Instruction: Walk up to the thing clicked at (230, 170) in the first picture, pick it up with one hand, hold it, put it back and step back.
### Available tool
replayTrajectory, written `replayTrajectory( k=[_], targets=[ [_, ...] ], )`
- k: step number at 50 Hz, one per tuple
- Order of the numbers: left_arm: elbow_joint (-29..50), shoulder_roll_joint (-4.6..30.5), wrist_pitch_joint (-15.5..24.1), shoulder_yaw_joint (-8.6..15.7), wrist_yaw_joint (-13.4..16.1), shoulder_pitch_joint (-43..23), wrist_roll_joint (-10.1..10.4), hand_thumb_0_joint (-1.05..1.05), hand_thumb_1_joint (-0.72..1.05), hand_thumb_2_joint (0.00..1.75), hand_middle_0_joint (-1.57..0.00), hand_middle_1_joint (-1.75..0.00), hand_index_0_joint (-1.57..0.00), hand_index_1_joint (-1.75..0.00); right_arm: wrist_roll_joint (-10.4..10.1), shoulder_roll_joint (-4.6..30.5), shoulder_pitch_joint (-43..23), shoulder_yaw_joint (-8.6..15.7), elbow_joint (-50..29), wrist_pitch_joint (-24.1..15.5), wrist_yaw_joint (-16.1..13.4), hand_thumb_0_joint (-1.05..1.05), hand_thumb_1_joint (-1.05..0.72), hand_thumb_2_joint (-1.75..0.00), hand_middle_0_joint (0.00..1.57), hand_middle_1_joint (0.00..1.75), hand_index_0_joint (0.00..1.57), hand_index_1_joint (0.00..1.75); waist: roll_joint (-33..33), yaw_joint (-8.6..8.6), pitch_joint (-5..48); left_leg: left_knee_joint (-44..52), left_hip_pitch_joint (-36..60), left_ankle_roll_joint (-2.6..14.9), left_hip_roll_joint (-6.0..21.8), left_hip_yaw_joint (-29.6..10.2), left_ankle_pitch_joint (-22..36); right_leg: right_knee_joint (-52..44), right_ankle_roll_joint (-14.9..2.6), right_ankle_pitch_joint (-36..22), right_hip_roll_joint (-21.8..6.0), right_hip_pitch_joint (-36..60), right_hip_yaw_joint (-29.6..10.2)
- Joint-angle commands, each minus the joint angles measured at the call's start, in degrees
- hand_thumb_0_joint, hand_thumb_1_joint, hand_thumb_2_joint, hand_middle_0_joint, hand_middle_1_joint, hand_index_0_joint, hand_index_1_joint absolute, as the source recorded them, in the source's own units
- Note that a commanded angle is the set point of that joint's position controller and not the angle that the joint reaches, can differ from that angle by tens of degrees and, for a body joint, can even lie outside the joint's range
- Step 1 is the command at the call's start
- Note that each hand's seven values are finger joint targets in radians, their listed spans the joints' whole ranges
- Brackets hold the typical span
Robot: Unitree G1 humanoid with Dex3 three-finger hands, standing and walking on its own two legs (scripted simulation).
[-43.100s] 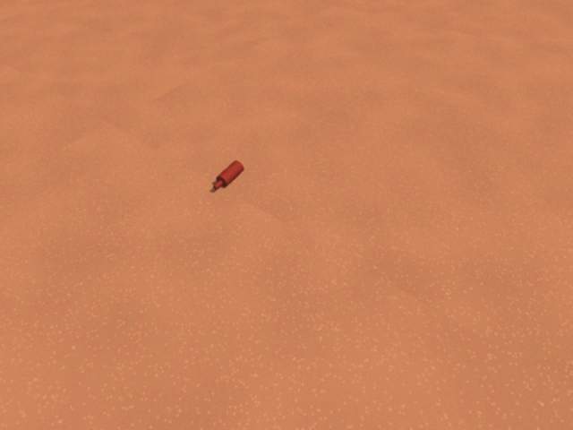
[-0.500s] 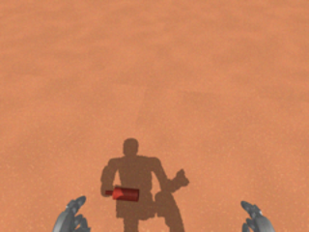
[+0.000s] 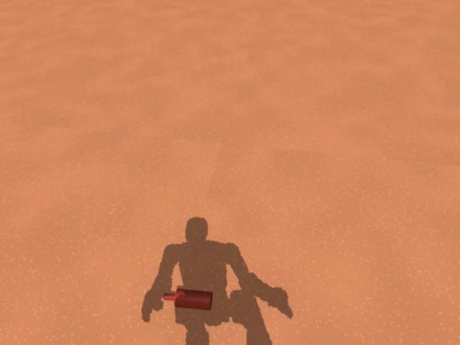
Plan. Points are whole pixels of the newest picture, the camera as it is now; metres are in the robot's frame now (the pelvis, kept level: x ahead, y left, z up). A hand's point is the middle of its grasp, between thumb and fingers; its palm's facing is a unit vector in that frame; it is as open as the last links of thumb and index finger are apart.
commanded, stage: stand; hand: left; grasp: from above
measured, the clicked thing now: (187, 298) +0.48 +0.22 -0.73
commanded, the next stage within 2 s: step back in 1.94 s
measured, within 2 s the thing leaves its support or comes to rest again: neither
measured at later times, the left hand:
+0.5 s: hand out of the picture +0.04 +0.23 -0.15, palm faces +0.01 -0.94 -0.34, open 7.4 cm
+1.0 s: hand out of the picture +0.09 +0.22 -0.15, palm faces -0.01 -0.94 -0.33, open 7.4 cm
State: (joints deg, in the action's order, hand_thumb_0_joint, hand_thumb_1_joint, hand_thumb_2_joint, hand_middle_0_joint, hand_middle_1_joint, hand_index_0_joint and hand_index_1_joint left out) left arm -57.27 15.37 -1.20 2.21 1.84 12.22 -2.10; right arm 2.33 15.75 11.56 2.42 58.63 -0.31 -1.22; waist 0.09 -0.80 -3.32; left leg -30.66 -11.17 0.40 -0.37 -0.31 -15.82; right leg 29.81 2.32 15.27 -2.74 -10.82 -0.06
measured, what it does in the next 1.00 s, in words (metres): stands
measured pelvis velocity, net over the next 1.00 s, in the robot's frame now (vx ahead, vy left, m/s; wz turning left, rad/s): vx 0.01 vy -0.02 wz -0.02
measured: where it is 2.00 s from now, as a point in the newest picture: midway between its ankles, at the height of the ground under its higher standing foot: outside the picture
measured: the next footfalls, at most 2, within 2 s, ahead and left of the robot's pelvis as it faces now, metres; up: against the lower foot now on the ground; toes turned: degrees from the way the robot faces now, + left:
none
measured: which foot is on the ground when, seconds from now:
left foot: down 0.00-1.00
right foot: down 0.00-1.00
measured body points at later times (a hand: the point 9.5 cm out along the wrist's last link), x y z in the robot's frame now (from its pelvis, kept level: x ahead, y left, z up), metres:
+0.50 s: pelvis +0.00 -0.01 +0.01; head +0.00 -0.02 +0.46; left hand +0.04 +0.28 -0.13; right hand +0.06 -0.30 -0.13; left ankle +0.01 +0.11 -0.73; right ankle +0.01 -0.15 -0.73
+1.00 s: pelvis +0.01 -0.02 +0.01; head +0.02 -0.02 +0.46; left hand +0.09 +0.27 -0.12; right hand +0.07 -0.31 -0.13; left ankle +0.01 +0.11 -0.73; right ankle +0.01 -0.15 -0.73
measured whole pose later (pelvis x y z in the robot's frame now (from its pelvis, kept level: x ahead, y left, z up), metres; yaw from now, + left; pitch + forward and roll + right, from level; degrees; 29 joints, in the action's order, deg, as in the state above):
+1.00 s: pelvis +0.01 -0.02 +0.01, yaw -1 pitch -4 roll +0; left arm -65.3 17.0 0.1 1.6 0.9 6.3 -1.3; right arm 1.2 18.2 7.6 1.2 64.9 -0.2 -0.6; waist 0.9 0.2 -4.0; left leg -19.2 -4.7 -1.2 1.2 0.0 -10.9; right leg 19.7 1.0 10.8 -1.2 -5.3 -0.2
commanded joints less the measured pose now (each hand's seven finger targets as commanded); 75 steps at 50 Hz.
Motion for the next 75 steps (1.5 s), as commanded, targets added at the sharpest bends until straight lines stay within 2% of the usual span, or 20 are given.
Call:
replayTrajectory(
  k=[1, 4, 7, 8, 13, 18, 20, 23, 26, 28, 31, 42, 44, 45, 48, 58, 67, 70, 72, 75],
  targets=[
    [1.3, 10.3, 1.8, 2.2, 0.6, -3.0, 0.3, 0.00, 0.90, 0.90, -0.20, -0.30, -0.20, -0.30, -0.4, 11.3, -3.6, 2.3, -2.6, -1.4, -1.0, 0.00, -0.90, -0.90, 0.20, 0.30, 0.20, 0.30, 2.1, -0.30, 1.4, 11.4, -0.6, 1.35, 5.5, -7.1, 4.2, -7.3, -3.00, -5.3, -2.7, 2.7, -3.2],
    [-0.4, 10.4, 2.0, 2.0, 0.6, -3.2, 0.1, 0.00, 0.90, 0.90, -0.20, -0.30, -0.20, -0.30, -0.6, 11.0, -3.6, 2.1, -1.3, -1.4, -0.9, 0.00, -0.90, -0.90, 0.20, 0.30, 0.20, 0.30, 0.8, -0.21, 1.2, 12.0, 0.8, 1.09, 5.5, -6.7, 6.7, -8.7, -2.84, -6.3, -3.0, 3.3, -3.2],
    [-1.9, 10.7, 1.8, 1.9, 0.4, -3.0, 0.2, 0.00, 0.90, 0.90, -0.20, -0.30, -0.20, -0.30, -0.6, 11.3, -3.9, 2.1, -0.4, -0.9, -0.7, 0.00, -0.90, -0.90, 0.20, 0.30, 0.20, 0.30, 1.3, -0.26, -1.6, 14.5, -0.9, 1.09, 5.5, -7.2, -1.5, -10.2, -2.57, -2.4, -2.5, 2.3, -3.0],
    [-2.1, 10.8, 1.7, 1.9, 0.3, -3.0, 0.2, 0.00, 0.90, 0.90, -0.20, -0.30, -0.20, -0.30, -0.6, 11.7, -3.8, 2.2, -0.3, -1.0, -0.7, 0.00, -0.90, -0.90, 0.20, 0.30, 0.20, 0.30, 1.3, -0.13, -1.0, 15.2, -0.5, 1.05, 5.5, -7.2, -2.2, -10.1, -2.54, -2.7, -2.5, 2.5, -3.1],
    [-3.1, 11.2, 2.1, 1.7, 0.4, -3.5, 0.1, 0.00, 0.90, 0.90, -0.20, -0.30, -0.20, -0.30, -0.7, 11.4, -4.4, 2.1, 0.5, -0.9, -0.4, 0.00, -0.90, -0.90, 0.20, 0.30, 0.20, 0.30, -0.5, -0.01, 0.3, 13.8, 2.2, 0.93, 5.4, -6.3, 2.7, -12.0, -2.57, -3.3, -3.3, 2.2, -3.7],
    [-4.1, 12.0, 2.1, 1.7, 0.4, -4.2, 0.4, 0.00, 0.90, 0.90, -0.20, -0.30, -0.20, -0.30, -0.8, 11.4, -4.5, 1.8, 1.3, -0.7, -0.2, 0.00, -0.90, -0.90, 0.20, 0.30, 0.20, 0.30, -0.9, 0.29, -0.8, 14.3, 2.3, 0.89, 5.4, -5.9, 1.9, -13.1, -2.44, -2.1, -3.4, 1.7, -4.1],
    [-4.4, 11.9, 2.3, 1.5, 0.4, -4.1, 0.3, 0.00, 0.90, 0.90, -0.20, -0.30, -0.20, -0.30, -0.9, 11.5, -4.9, 1.7, 1.3, -0.7, -0.1, 0.00, -0.90, -0.90, 0.20, 0.30, 0.20, 0.30, -1.6, 0.27, -0.6, 13.6, 3.3, 0.95, 5.5, -5.5, 4.3, -13.7, -2.48, -2.6, -3.7, 1.5, -4.3],
    [-4.5, 12.2, 2.6, 1.5, 0.4, -4.5, 0.5, 0.00, 0.90, 0.90, -0.20, -0.30, -0.20, -0.30, -1.1, 11.9, -4.8, 1.5, 1.6, -0.9, -0.1, 0.00, -0.90, -0.90, 0.20, 0.30, 0.20, 0.30, -0.9, 0.55, 1.6, 12.8, 6.0, 0.92, 6.0, -5.1, 9.0, -13.4, -2.61, -8.0, -4.1, 2.4, -4.5],
    [-5.0, 12.6, 2.4, 1.5, 0.3, -4.9, 0.7, 0.00, 0.90, 0.90, -0.20, -0.30, -0.20, -0.30, -1.0, 11.8, -5.2, 1.3, 2.0, -0.7, -0.1, 0.00, -0.90, -0.90, 0.20, 0.30, 0.20, 0.30, -1.3, 0.43, -0.6, 13.9, 4.0, 0.81, 5.8, -5.0, 5.6, -14.0, -2.58, -4.1, -3.8, 2.2, -4.6],
    [-4.9, 12.6, 2.4, 1.5, 0.2, -5.4, 0.7, 0.00, 0.90, 0.90, -0.20, -0.30, -0.20, -0.30, -1.0, 11.9, -4.9, 1.1, 2.3, -0.7, -0.1, 0.00, -0.90, -0.90, 0.20, 0.30, 0.20, 0.30, -0.8, 0.49, 0.0, 14.0, 3.9, 0.80, 6.1, -4.9, 6.5, -14.0, -2.65, -4.7, -3.8, 2.9, -4.5],
    [-4.9, 12.8, 2.6, 1.5, 0.2, -5.4, 0.8, 0.00, 0.90, 0.90, -0.20, -0.30, -0.20, -0.30, -1.2, 12.6, -5.1, 1.1, 2.4, -0.8, -0.2, 0.00, -0.90, -0.90, 0.20, 0.30, 0.20, 0.30, -0.1, 0.50, 1.8, 13.6, 4.9, 0.66, 6.2, -4.6, 10.3, -13.6, -2.60, -9.8, -4.1, 4.7, -4.6],
    [-5.5, 12.6, 2.3, 1.4, -0.1, -6.7, 1.2, 0.00, 0.90, 0.90, -0.20, -0.30, -0.20, -0.30, -1.3, 12.7, -5.7, 0.5, 3.2, -0.8, -0.3, 0.00, -0.90, -0.90, 0.20, 0.30, 0.20, 0.30, 0.1, 0.33, 1.6, 14.7, 4.7, 0.56, 6.8, -4.3, 9.8, -13.6, -2.75, -9.8, -3.9, 5.2, -4.4],
    [-5.4, 13.0, 2.4, 1.4, -0.2, -6.8, 1.0, 0.00, 0.90, 0.90, -0.20, -0.30, -0.20, -0.30, -1.3, 13.2, -6.2, 0.6, 3.0, -1.0, -0.2, 0.00, -0.90, -0.90, 0.20, 0.30, 0.20, 0.30, -0.3, 0.39, 2.4, 14.4, 6.0, 0.49, 7.0, -4.4, 12.0, -13.6, -2.87, -11.2, -4.0, 5.0, -4.3],
    [-5.3, 13.4, 2.4, 1.4, -0.3, -7.2, 1.0, 0.00, 0.90, 0.90, -0.20, -0.30, -0.20, -0.30, -1.3, 12.9, -5.8, 0.5, 3.2, -1.0, -0.2, 0.00, -0.90, -0.90, 0.20, 0.30, 0.20, 0.30, -0.9, 0.50, 1.6, 14.8, 5.3, 0.21, 6.8, -4.3, 10.8, -13.9, -2.74, -9.6, -3.8, 4.4, -4.4],
    [-4.8, 13.5, 2.6, 1.5, -0.2, -8.1, 1.1, 0.00, 0.90, 0.90, -0.20, -0.30, -0.20, -0.30, -1.3, 13.8, -6.1, 0.7, 3.0, -1.1, -0.1, 0.00, -0.90, -0.90, 0.20, 0.30, 0.20, 0.30, 0.2, 0.80, 3.5, 13.9, 6.3, 0.52, 7.2, -4.0, 13.4, -13.3, -2.88, -13.3, -4.3, 5.7, -4.6],
    [-4.7, 13.9, 2.6, 1.5, -0.3, -8.8, 1.3, 0.00, 0.90, 0.90, -0.20, -0.30, -0.20, -0.30, -1.3, 13.9, -6.6, 0.5, 3.3, -1.2, -0.2, 0.00, -0.90, -0.90, 0.20, 0.30, 0.20, 0.30, -0.6, 0.73, 5.0, 13.9, 7.9, 0.50, 7.7, -3.5, 17.9, -12.1, -2.84, -18.4, -4.5, 6.6, -4.1],
    [-4.6, 14.5, 2.5, 1.3, -0.6, -8.9, 1.2, 0.00, 0.90, 0.90, -0.20, -0.30, -0.20, -0.30, -1.3, 14.1, -6.7, 0.5, 3.7, -1.0, 0.1, 0.00, -0.90, -0.90, 0.20, 0.30, 0.20, 0.30, -0.5, 0.74, 0.7, 15.9, 4.8, 0.17, 7.2, -3.8, 8.3, -14.6, -2.90, -8.1, -3.9, 3.7, -4.9],
    [-4.3, 14.8, 2.7, 1.3, -0.7, -9.0, 1.2, 0.00, 0.90, 0.90, -0.20, -0.30, -0.20, -0.30, -1.3, 14.4, -7.2, 0.6, 3.4, -1.3, 0.2, 0.00, -0.90, -0.90, 0.20, 0.30, 0.20, 0.30, 0.5, 0.92, 3.9, 15.1, 7.3, 0.28, 7.8, -3.7, 12.2, -13.6, -3.27, -12.3, -4.2, 4.8, -5.0],
    [-4.5, 14.5, 2.7, 1.1, -0.7, -8.6, 1.2, 0.00, 0.90, 0.90, -0.20, -0.30, -0.20, -0.30, -1.3, 14.3, -7.5, 0.6, 3.4, -1.2, 0.3, 0.00, -0.90, -0.90, 0.20, 0.30, 0.20, 0.30, -0.4, 0.69, 3.0, 15.2, 6.2, 0.26, 7.6, -3.7, 11.0, -14.1, -3.09, -11.2, -4.1, 4.7, -4.8],
    [-4.4, 14.8, 2.8, 1.1, -0.7, -8.7, 1.3, 0.00, 0.90, 0.90, -0.20, -0.30, -0.20, -0.30, -1.4, 14.4, -7.7, 0.6, 3.3, -1.2, 0.3, 0.00, -0.90, -0.90, 0.20, 0.30, 0.20, 0.30, 0.0, 0.81, 3.7, 15.2, 7.1, 0.33, 7.7, -3.6, 12.3, -13.6, -3.23, -13.2, -4.2, 4.8, -4.9]
  ],
)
